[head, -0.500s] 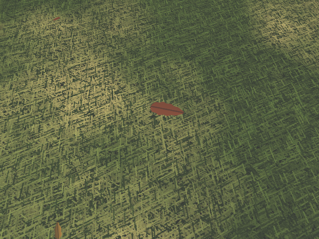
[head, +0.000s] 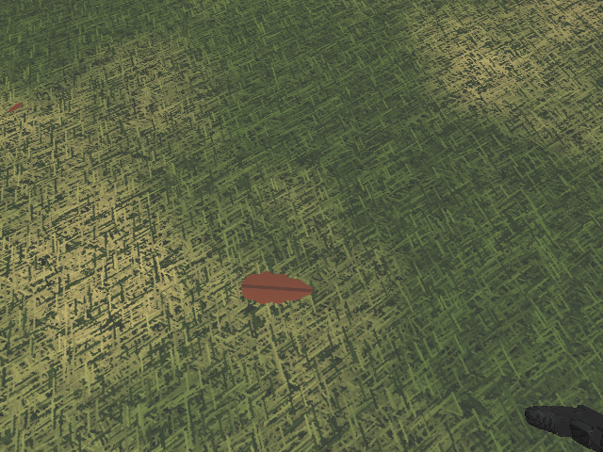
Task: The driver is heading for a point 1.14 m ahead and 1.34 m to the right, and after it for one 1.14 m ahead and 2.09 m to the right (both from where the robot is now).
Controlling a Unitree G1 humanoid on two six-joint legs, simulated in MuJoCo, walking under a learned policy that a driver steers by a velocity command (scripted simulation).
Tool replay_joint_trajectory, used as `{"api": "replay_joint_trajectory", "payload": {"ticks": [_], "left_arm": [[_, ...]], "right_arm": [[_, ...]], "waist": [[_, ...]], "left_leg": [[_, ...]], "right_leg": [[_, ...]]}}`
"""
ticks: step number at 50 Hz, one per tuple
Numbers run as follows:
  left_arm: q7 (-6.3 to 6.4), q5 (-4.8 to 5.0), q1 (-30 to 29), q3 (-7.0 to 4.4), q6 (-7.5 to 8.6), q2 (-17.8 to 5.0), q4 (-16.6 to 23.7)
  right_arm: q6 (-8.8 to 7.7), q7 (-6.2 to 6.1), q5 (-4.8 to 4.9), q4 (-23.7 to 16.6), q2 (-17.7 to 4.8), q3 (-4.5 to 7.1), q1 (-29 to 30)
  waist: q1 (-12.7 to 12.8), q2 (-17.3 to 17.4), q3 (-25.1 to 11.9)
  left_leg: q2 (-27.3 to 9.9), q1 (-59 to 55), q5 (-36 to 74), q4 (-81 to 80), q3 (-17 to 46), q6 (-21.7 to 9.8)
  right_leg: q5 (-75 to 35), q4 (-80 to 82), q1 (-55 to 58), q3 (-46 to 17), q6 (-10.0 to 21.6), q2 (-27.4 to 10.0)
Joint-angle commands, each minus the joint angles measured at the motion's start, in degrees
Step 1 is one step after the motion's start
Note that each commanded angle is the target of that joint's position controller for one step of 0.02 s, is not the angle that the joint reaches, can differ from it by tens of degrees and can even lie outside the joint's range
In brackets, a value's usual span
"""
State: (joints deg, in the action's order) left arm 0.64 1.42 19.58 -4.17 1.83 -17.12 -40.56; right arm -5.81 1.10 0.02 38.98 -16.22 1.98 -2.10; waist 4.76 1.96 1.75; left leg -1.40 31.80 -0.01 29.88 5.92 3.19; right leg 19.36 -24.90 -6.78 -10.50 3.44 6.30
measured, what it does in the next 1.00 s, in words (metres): walks ahead, turning right: left foot, then right foot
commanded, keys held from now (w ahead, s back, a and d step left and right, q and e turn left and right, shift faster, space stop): e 0.82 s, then w+e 0.16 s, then w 0.02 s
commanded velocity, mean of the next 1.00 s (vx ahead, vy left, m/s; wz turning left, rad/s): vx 0.13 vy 0.00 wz -0.60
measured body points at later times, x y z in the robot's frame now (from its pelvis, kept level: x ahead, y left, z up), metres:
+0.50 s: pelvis +0.13 +0.01 +0.00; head +0.17 -0.01 +0.45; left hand +0.39 +0.22 -0.07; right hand +0.17 -0.31 -0.11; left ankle +0.17 +0.14 -0.74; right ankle +0.14 -0.11 -0.73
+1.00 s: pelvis +0.17 +0.01 -0.01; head +0.19 +0.01 +0.44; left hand +0.47 +0.14 -0.09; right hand +0.12 -0.30 -0.10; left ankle +0.23 +0.11 -0.74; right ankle +0.13 -0.10 -0.72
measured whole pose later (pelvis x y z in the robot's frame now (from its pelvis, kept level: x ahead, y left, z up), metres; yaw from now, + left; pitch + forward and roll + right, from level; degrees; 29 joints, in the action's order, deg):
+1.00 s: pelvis +0.17 +0.01 -0.01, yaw -36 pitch +2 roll +0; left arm 1.4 1.1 11.3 -4.2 -2.3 -18.2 -34.1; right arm -1.8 0.7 -0.7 43.3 -16.8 4.0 -10.3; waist -0.4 -1.6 -0.5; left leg 1.6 15.5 -16.9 30.9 1.4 -0.9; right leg 24.5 -44.3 -24.8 -10.3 2.0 6.2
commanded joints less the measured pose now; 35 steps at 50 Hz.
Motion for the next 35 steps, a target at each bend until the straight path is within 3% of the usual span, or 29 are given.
{"api": "replay_joint_trajectory", "payload": {"ticks": [1,2,3,4,5,6,7,8,10,12,16,21,23,25,26,27,28,29,30,31,32,35], "left_arm": [[0.71,-0.07,-1.9,-2.39,-0.27,-8.2,3.5],[0.75,-0.21,-2.6,-1.81,-0.33,-6.2,4.3],[0.88,-1.29,-2.2,-0.65,-0.27,-2.9,6.1],[0.61,-0.32,9.7,0.27,-0.08,-0.5,6.2],[0.76,0.25,10.0,-0.96,-0.48,-7.1,4.5],[0.96,0.24,2.9,-1.93,-1.3,-10.1,5.3],[1.34,-0.11,-0.6,-2.21,-2.26,-10.0,6.0],[1.52,-0.45,-2.0,-2.46,-3.09,-9.7,6.8],[1.42,-0.05,-0.6,-1.94,-4.3,-6.4,6.8],[1.44,-0.31,-1.7,-1.42,-4.52,-4.5,7.7],[0.48,-0.67,-5.0,-1.11,-4.65,-4.2,9.0],[-1.02,-0.63,-9.9,-1.51,-5.35,-5.2,11.3],[-1.59,-0.59,-10.3,-1.86,-5.54,-5.5,12.1],[-1.63,-0.73,-7.9,-2.59,-5.4,-6.2,11.3],[-0.85,-0.82,-5.0,-3.92,-5.22,-9.9,10.8],[0.37,-1.26,-3.1,-5.37,-5.01,-17.2,11.9],[-0.13,-2.77,-2.7,-4.54,-3.74,-15.6,12.6],[-0.59,-2.65,-3.4,-3.87,-2.59,-13.4,12.0],[-0.42,-1.77,-5.9,-3.52,-1.97,-12.0,11.4],[-0.17,-0.95,-8.1,-3.05,-1.99,-10.6,11.7],[0.18,-0.62,-10.3,-2.7,-2.32,-10.2,12.0],[0.78,-1.41,-11.3,-2.57,-2.83,-10.3,12.3]], "right_arm": [[-1.73,-0.08,-0.33,-3.4,-8.2,3.21,-1.5],[-2.08,-0.41,-1.14,-2.9,-9.3,3.77,-5.4],[-2.06,-0.92,-2.23,-2.8,-12.9,4.56,-12.3],[-0.75,-0.68,-2.48,-1.5,-15.4,5.05,-14.6],[0.11,-0.51,-0.87,-2.3,-10.9,4.32,-13.4],[0.78,-0.92,-0.65,-3.4,-7.1,3.25,-11.2],[1.58,-1.11,-0.98,-3.5,-5.8,2.56,-8.0],[2.1,-1.24,-0.95,-3.3,-5.2,2.26,-5.7],[2.28,-1.48,-1.56,-2.3,-6.1,2.52,-3.9],[2.24,-1.74,-1.52,-1.3,-7.3,3.07,-3.9],[3.43,-2.31,-0.61,-0.3,-9.1,3.77,-2.6],[4.64,-1.62,0.47,1.1,-11.2,4.49,-2.9],[4.93,-1.34,1.31,1.6,-12.0,4.82,-3.3],[5.17,-1.25,2.16,2.5,-11.1,4.69,-4.0],[5.14,-1.01,1.27,3.7,-8.9,4.16,-7.4],[4.95,-0.68,-2.06,1.2,-5.5,2.76,-7.4],[4.92,-1.09,-1.72,-0.1,-6.9,3.09,-3.1],[5.2,-1.3,-0.16,-0.1,-8.8,3.7,-1.1],[5.37,-1.63,0.39,0.1,-8.6,3.77,-1.5],[5.51,-2.12,-0.1,0.8,-8.7,3.89,-1.8],[5.69,-2.35,-0.48,0.8,-9.0,4.07,-2.0],[5.82,-2.15,-0.05,1.3,-7.4,3.66,-3.6]], "waist": [[-4.6,-9.8,-3.4],[-6.7,-8.9,-6.8],[-8.8,-1.2,-15.4],[-3.8,17.1,-23.5],[-5.0,11.3,-21.7],[-7.1,6.4,-14.6],[-6.4,2.9,-10.6],[-5.4,3.4,-7.1],[-3.7,6.4,-4.3],[-3.9,6.8,-5.1],[-4.6,4.7,-8.2],[-5.9,5.4,-5.6],[-5.6,5.4,-5.3],[-4.0,4.0,-5.8],[-3.7,-2.5,-7.5],[-5.1,-20.4,-8.7],[-1.5,-16.8,-12.5],[-1.1,-10.9,-11.4],[-2.9,-9.1,-9.5],[-3.7,-7.2,-8.7],[-4.8,-7.8,-8.2],[-5.7,-9.1,-9.5]], "left_leg": [[2.2,-11.5,-0.7,-4.5,-2.0,-2.7],[-0.3,-19.3,4.4,-6.2,-1.4,-4.6],[-11.3,-34.0,17.2,-3.2,7.8,-8.5],[-25.8,-50.1,22.1,-3.7,29.8,-19.9],[-25.4,-47.1,10.1,-6.0,33.0,-19.6],[-21.8,-40.8,7.0,-7.0,23.1,-16.9],[-18.7,-33.9,7.9,-7.9,15.9,-15.3],[-16.5,-27.8,9.1,-9.0,11.3,-14.9],[-13.0,-19.5,9.8,-12.6,3.5,-14.6],[-14.1,-20.4,15.2,-13.7,0.6,-16.3],[-16.1,-23.0,13.9,-14.3,-3.8,-17.1],[-17.0,-23.6,5.7,-13.4,-7.3,-15.4],[-17.8,-25.9,6.0,-10.7,-7.6,-14.0],[-15.5,-24.3,3.5,-3.9,-10.8,-10.0],[-11.6,-18.8,-2.2,5.1,-14.5,-5.8],[-3.2,-0.7,-32.2,24.0,-18.2,0.1],[1.0,5.7,-40.2,35.9,-7.6,1.5],[-0.2,6.7,-36.7,40.0,-4.1,1.0],[-1.1,7.3,-32.0,39.0,-3.1,0.3],[-1.7,7.3,-28.6,36.7,-2.5,0.3],[-1.5,5.1,-26.0,35.3,-2.6,0.6],[0.7,0.5,-22.3,29.4,-3.1,1.7]], "right_leg": [[-20.8,-3.1,-2.0,-12.4,5.1,-11.5],[-22.7,-10.2,-3.6,-10.4,2.6,-8.2],[-9.6,-26.2,-10.7,-5.4,-0.3,-4.2],[23.1,-42.6,-27.8,-0.2,-3.8,2.2],[18.7,-49.8,-32.8,-1.0,-5.3,-3.1],[14.2,-51.8,-34.5,1.0,-6.2,-4.8],[11.1,-50.5,-33.4,2.9,-6.9,-6.5],[9.4,-48.7,-32.1,3.7,-7.3,-8.0],[6.7,-44.0,-26.3,6.6,-7.5,-8.8],[4.5,-39.2,-26.1,7.7,-8.0,-9.2],[-2.8,-29.6,-22.8,8.5,-7.6,-10.7],[-3.5,-18.5,-18.0,11.6,-5.3,-9.9],[-3.0,-12.7,-16.2,12.7,-3.8,-9.3],[-10.7,-2.1,-8.6,13.9,-1.2,-7.0],[-24.8,2.2,0.2,8.3,1.5,-9.6],[-49.0,0.9,11.5,-12.3,9.7,-24.4],[-47.3,2.5,9.3,-19.5,18.7,-29.3],[-45.0,3.0,8.2,-14.3,17.1,-26.1],[-41.0,2.7,6.5,-10.2,13.7,-22.9],[-37.7,2.7,5.2,-8.4,11.4,-20.9],[-37.3,3.0,2.4,-7.2,10.6,-19.7],[-36.5,3.4,0.1,-6.4,10.5,-17.6]]}}
Keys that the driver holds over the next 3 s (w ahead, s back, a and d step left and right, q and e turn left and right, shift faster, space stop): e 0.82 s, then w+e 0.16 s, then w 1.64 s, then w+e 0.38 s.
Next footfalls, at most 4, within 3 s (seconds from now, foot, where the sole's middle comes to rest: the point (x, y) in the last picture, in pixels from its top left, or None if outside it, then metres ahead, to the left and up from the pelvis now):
0.04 left None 0.21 0.14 -0.77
0.52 right None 0.17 -0.12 -0.77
0.94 left None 0.26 0.09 -0.77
1.40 right None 0.26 -0.28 -0.77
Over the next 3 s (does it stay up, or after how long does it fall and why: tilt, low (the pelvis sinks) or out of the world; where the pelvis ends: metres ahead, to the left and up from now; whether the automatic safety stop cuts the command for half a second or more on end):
stays up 0.91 -0.69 -0.01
